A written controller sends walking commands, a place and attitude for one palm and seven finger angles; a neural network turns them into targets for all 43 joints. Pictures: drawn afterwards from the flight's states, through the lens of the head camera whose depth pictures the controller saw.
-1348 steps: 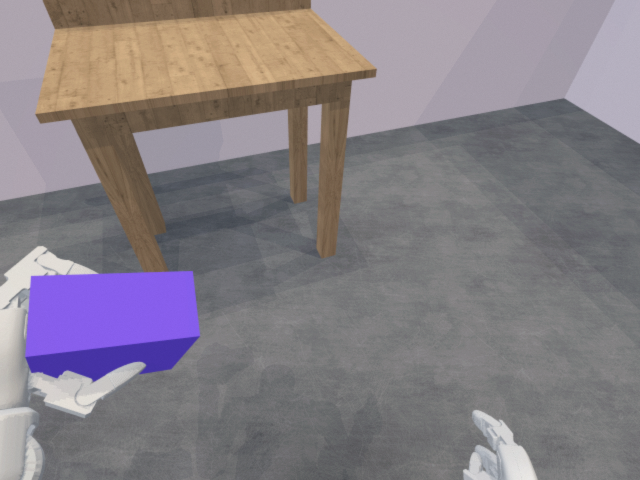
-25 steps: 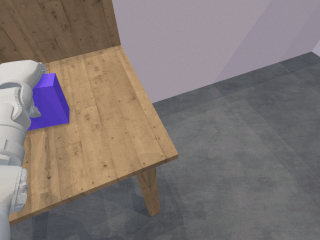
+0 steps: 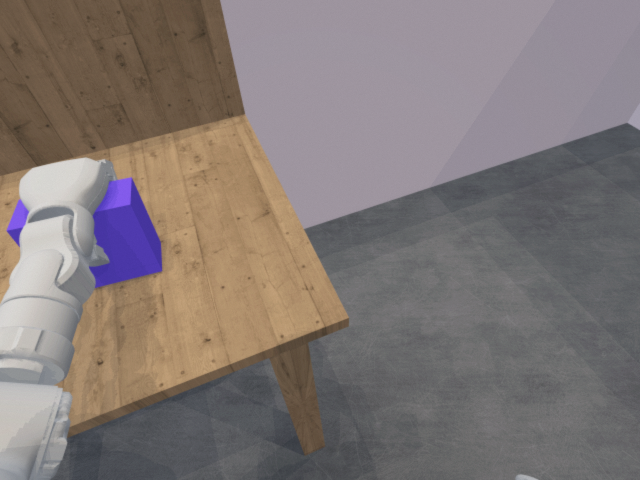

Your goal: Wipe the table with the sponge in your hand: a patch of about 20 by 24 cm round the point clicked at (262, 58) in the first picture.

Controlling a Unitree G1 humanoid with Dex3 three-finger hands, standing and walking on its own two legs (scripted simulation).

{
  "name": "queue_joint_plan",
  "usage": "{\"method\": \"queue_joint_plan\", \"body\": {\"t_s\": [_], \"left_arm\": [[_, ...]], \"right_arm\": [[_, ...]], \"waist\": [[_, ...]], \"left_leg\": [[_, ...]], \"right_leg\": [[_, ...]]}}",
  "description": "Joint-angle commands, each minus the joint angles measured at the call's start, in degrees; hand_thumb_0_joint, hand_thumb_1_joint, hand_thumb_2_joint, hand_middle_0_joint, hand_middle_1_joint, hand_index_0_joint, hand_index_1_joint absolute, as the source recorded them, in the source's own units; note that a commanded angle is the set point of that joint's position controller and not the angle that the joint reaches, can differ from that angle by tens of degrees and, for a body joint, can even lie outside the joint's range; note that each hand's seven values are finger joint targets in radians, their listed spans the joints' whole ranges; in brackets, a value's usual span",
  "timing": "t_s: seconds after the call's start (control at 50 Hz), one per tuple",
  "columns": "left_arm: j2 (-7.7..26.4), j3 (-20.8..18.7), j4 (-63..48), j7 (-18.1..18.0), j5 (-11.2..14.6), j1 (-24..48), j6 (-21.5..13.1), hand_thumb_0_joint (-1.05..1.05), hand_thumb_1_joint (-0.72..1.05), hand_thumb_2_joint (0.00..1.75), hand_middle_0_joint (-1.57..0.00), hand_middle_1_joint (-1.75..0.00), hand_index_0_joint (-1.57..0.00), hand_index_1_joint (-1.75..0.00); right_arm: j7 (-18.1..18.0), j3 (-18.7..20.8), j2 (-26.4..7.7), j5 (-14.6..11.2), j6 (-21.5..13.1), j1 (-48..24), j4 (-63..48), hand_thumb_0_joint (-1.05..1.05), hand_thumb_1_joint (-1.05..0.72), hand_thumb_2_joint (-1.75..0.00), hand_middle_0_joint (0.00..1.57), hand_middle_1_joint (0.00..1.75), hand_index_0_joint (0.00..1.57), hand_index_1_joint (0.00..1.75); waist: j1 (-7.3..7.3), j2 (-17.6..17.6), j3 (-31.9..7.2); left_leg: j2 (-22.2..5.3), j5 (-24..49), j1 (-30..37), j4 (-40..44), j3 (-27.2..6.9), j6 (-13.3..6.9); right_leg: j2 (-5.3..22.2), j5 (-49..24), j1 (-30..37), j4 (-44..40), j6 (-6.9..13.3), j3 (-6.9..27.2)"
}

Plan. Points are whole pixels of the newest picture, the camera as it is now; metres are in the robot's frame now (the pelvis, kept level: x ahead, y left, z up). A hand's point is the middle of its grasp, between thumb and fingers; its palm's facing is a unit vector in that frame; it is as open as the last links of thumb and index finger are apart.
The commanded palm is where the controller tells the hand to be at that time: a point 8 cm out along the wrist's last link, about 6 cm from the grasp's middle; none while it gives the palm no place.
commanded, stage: wipe back along the middle lane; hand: left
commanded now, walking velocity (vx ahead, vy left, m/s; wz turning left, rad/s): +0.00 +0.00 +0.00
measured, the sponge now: (101, 248) +0.39 +0.33 +0.08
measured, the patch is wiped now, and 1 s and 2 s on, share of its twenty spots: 0.30 0.45 0.65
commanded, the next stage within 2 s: slide across to the third lane in 1.22 s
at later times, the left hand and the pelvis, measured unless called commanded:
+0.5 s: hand (86, 253) +0.34 +0.31 +0.12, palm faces +0.01 +0.02 -1.00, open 10.5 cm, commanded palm +0.31 +0.30 +0.15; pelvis -0.01 +0.00 +0.00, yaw +0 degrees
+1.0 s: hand (89, 278) +0.31 +0.29 +0.12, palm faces +0.06 +0.01 -1.00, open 10.5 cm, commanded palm +0.26 +0.28 +0.15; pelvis -0.01 +0.00 +0.00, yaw -1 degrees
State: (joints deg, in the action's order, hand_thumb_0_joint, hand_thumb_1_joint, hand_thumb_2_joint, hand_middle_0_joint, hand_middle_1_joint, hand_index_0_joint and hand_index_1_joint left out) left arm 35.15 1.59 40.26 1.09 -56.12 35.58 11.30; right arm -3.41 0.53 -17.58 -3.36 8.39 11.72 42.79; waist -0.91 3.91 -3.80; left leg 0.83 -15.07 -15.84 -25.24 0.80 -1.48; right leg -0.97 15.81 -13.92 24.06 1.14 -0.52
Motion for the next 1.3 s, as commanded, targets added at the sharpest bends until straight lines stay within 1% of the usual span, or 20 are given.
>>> {"method": "queue_joint_plan", "body": {"t_s": [0.0,0.08,0.12,0.14,0.26,0.32,0.36,0.4,0.42,0.44,0.58,0.7,0.72,0.74,0.86,1.02,1.1,1.12,1.14,1.28], "left_arm": [[14.02,-3.69,-10.97,-0.02,-0.73,12.94,1.40,0.00,0.10,1.30,-1.20,-1.60,-1.20,-1.60],[10.22,-1.23,-14.04,0.40,-0.46,9.71,3.34,0.00,0.10,1.30,-1.20,-1.60,-1.20,-1.60],[12.04,-2.96,-16.20,0.52,-0.51,8.82,4.20,0.00,0.10,1.30,-1.20,-1.60,-1.20,-1.60],[9.98,-1.10,-16.15,0.62,-0.52,8.66,4.67,0.00,0.10,1.30,-1.20,-1.60,-1.20,-1.60],[9.02,-0.89,-16.95,1.29,-0.31,4.81,6.64,0.00,0.10,1.30,-1.20,-1.60,-1.20,-1.60],[9.73,-1.85,-19.83,1.63,-0.08,3.23,6.93,0.00,0.10,1.30,-1.20,-1.60,-1.20,-1.60],[6.55,0.53,-18.97,1.80,0.30,1.16,7.45,0.00,0.10,1.30,-1.20,-1.60,-1.20,-1.60],[5.48,1.43,-21.20,1.82,0.56,0.73,7.91,0.00,0.10,1.30,-1.20,-1.60,-1.20,-1.60],[7.25,-0.54,-21.68,1.77,0.71,-0.50,8.12,0.00,0.10,1.30,-1.20,-1.60,-1.20,-1.60],[4.58,1.77,-21.60,1.78,0.90,-1.29,8.42,0.00,0.10,1.30,-1.20,-1.60,-1.20,-1.60],[1.20,3.04,-25.52,1.90,2.20,-7.93,10.45,0.00,0.10,1.30,-1.20,-1.60,-1.20,-1.60],[3.07,0.92,-27.96,1.96,3.38,-11.47,12.55,0.00,0.10,1.30,-1.20,-1.60,-1.20,-1.60],[3.31,0.43,-29.80,2.06,3.64,-12.42,12.94,0.00,0.10,1.30,-1.20,-1.60,-1.20,-1.60],[0.87,2.70,-30.58,2.10,3.60,-12.04,13.19,0.00,0.10,1.30,-1.20,-1.60,-1.20,-1.60],[-1.02,3.21,-34.90,2.01,4.51,-16.18,15.00,0.00,0.10,1.30,-1.20,-1.60,-1.20,-1.60],[1.49,-0.74,-40.71,1.13,6.07,-22.72,17.18,0.00,0.10,1.30,-1.20,-1.60,-1.20,-1.60],[-0.72,1.32,-42.89,1.17,5.98,-24.16,18.49,0.00,0.10,1.30,-1.20,-1.60,-1.20,-1.60],[0.97,-0.29,-44.02,1.03,5.94,-25.53,18.86,0.00,0.10,1.30,-1.20,-1.60,-1.20,-1.60],[-2.06,2.72,-44.63,1.16,5.69,-24.58,19.19,0.00,0.10,1.30,-1.20,-1.60,-1.20,-1.60],[-2.64,2.07,-49.39,1.30,6.52,-31.41,20.27,0.00,0.10,1.30,-1.20,-1.60,-1.20,-1.60]], "right_arm": [[-0.43,1.80,-7.75,0.11,-2.54,-5.64,-7.76,0.00,-0.90,-0.90,0.20,0.30,0.20,0.30],[-0.41,1.49,-7.30,0.05,-2.75,-7.60,-8.43,0.00,-0.90,-0.90,0.20,0.30,0.20,0.30],[-0.58,1.40,-7.53,0.28,-2.67,-8.55,-8.79,0.00,-0.90,-0.90,0.20,0.30,0.20,0.30],[-0.59,1.16,-7.07,0.16,-2.79,-8.80,-8.90,0.00,-0.90,-0.90,0.20,0.30,0.20,0.30],[-1.04,0.56,-6.88,0.27,-3.19,-10.46,-9.22,0.00,-0.90,-0.90,0.20,0.30,0.20,0.30],[-1.08,0.41,-6.92,0.55,-3.31,-11.42,-10.00,0.00,-0.90,-0.90,0.20,0.30,0.20,0.30],[-1.09,0.16,-6.51,0.27,-3.52,-11.56,-10.06,0.00,-0.90,-0.90,0.20,0.30,0.20,0.30],[-1.03,0.16,-6.43,0.32,-3.73,-12.23,-10.52,0.00,-0.90,-0.90,0.20,0.30,0.20,0.30],[-1.01,0.16,-6.62,0.40,-3.61,-12.42,-10.63,0.00,-0.90,-0.90,0.20,0.30,0.20,0.30],[-0.92,-0.02,-6.32,0.30,-3.80,-12.40,-10.77,0.00,-0.90,-0.90,0.20,0.30,0.20,0.30],[-0.51,-0.09,-6.15,0.13,-4.51,-13.68,-11.54,0.00,-0.90,-0.90,0.20,0.30,0.20,0.30],[-0.37,-0.43,-6.34,0.10,-4.73,-14.95,-11.44,0.00,-0.90,-0.90,0.20,0.30,0.20,0.30],[-0.36,-0.44,-6.51,0.14,-4.55,-15.60,-11.93,0.00,-0.90,-0.90,0.20,0.30,0.20,0.30],[-0.21,-0.57,-6.13,0.03,-4.69,-15.56,-12.00,0.00,-0.90,-0.90,0.20,0.30,0.20,0.30],[0.23,-0.70,-5.82,-0.01,-5.05,-16.91,-12.54,0.00,-0.90,-0.90,0.20,0.30,0.20,0.30],[0.59,-0.96,-5.70,0.23,-4.80,-19.03,-12.96,0.00,-0.90,-0.90,0.20,0.30,0.20,0.30],[0.79,-1.38,-5.10,0.15,-4.94,-20.09,-13.15,0.00,-0.90,-0.90,0.20,0.30,0.20,0.30],[0.84,-1.34,-5.33,0.13,-4.67,-20.33,-13.25,0.00,-0.90,-0.90,0.20,0.30,0.20,0.30],[0.91,-1.68,-4.90,0.07,-4.78,-20.61,-13.53,0.00,-0.90,-0.90,0.20,0.30,0.20,0.30],[1.37,-1.82,-4.56,0.08,-4.84,-21.55,-14.00,0.00,-0.90,-0.90,0.20,0.30,0.20,0.30]], "waist": [[-1.36,-3.15,-15.37],[-1.29,-3.46,-13.29],[-1.95,-2.58,-14.19],[-1.42,-3.08,-12.99],[-1.80,-4.80,-10.53],[-2.75,-3.67,-12.63],[-2.22,-4.37,-10.47],[-2.46,-3.64,-10.71],[-3.01,-3.27,-11.10],[-2.52,-3.74,-10.54],[-3.24,-5.65,-10.07],[-3.66,-6.82,-7.94],[-4.26,-5.02,-8.59],[-3.61,-5.84,-8.27],[-4.01,-5.90,-7.38],[-5.32,-7.18,-7.74],[-5.22,-6.28,-6.81],[-5.60,-5.09,-7.45],[-4.93,-5.89,-7.07],[-5.39,-7.18,-6.72]], "left_leg": [[1.47,24.78,5.79,0.10,0.64,-1.33],[1.47,24.06,5.97,0.22,0.64,-1.22],[1.54,24.15,6.17,0.41,0.44,-1.01],[1.54,23.66,5.89,0.26,0.62,-1.04],[1.65,20.65,5.15,0.64,0.82,-0.85],[1.74,21.58,5.51,0.71,0.60,-0.65],[1.58,20.81,5.25,0.61,0.79,-0.58],[1.65,20.42,5.67,0.71,0.79,-0.60],[1.58,20.30,5.45,0.87,0.47,-0.42],[1.53,20.42,5.50,0.67,0.67,-0.50],[1.52,20.71,5.38,0.38,0.47,-0.53],[1.49,19.03,4.23,0.79,0.39,-0.41],[1.42,18.94,4.50,1.15,0.23,-0.25],[1.35,19.50,4.72,0.97,0.25,-0.38],[1.17,19.68,5.30,1.03,0.09,-0.31],[1.28,19.42,5.57,1.22,0.37,0.02],[1.39,20.15,5.77,1.31,0.50,-0.02],[1.38,19.94,6.09,1.45,0.29,0.16],[1.32,19.98,5.87,1.46,0.37,0.07],[1.29,20.60,6.20,1.21,0.32,0.03]], "right_leg": [[-0.73,-25.79,9.76,0.56,1.95,0.45],[-0.78,-24.53,8.61,0.48,1.91,0.20],[-0.79,-24.28,9.37,0.45,2.20,0.56],[-0.75,-24.04,8.77,0.75,2.03,0.21],[-0.72,-22.30,8.30,0.39,1.93,0.30],[-0.59,-23.40,10.05,0.69,2.27,0.99],[-0.66,-22.24,8.50,0.80,1.98,0.18],[-0.64,-21.77,8.48,0.66,1.98,0.29],[-0.69,-21.21,9.01,0.69,2.30,0.74],[-0.67,-21.43,8.55,1.03,2.10,0.23],[-0.79,-22.29,9.07,1.42,1.88,0.32],[-0.88,-21.48,9.44,1.50,1.71,0.45],[-0.80,-20.56,9.82,1.48,1.97,0.81],[-0.81,-20.92,9.45,1.69,1.83,0.25],[-0.99,-20.75,9.16,1.64,1.77,0.25],[-1.00,-21.96,11.27,1.80,1.61,1.38],[-0.95,-22.75,11.23,1.67,1.46,1.06],[-1.13,-21.79,11.56,1.68,1.77,1.81],[-0.96,-21.87,11.25,1.72,1.58,0.94],[-1.23,-23.57,12.04,2.04,1.37,1.95]]}}
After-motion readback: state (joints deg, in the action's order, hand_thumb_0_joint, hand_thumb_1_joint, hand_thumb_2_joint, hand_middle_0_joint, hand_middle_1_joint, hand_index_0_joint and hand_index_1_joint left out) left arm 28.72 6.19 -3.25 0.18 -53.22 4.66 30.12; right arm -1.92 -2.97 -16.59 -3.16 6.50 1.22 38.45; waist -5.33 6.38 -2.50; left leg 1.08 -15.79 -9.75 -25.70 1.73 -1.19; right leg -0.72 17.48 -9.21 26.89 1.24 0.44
